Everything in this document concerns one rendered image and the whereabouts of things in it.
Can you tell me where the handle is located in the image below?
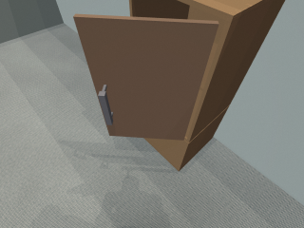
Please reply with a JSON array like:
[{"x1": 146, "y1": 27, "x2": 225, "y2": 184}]
[{"x1": 98, "y1": 85, "x2": 113, "y2": 125}]

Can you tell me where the cupboard door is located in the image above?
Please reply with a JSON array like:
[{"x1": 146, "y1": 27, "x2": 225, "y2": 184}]
[{"x1": 73, "y1": 13, "x2": 219, "y2": 141}]

